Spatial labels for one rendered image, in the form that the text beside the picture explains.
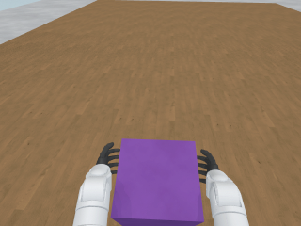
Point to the robot right forearm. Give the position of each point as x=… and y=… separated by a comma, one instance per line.
x=226, y=201

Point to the robot left forearm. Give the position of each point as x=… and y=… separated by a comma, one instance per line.
x=94, y=197

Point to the robot right hand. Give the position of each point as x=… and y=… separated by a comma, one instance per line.
x=211, y=164

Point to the robot left hand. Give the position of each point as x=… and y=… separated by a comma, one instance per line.
x=104, y=158

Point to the carton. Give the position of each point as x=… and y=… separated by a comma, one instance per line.
x=157, y=184

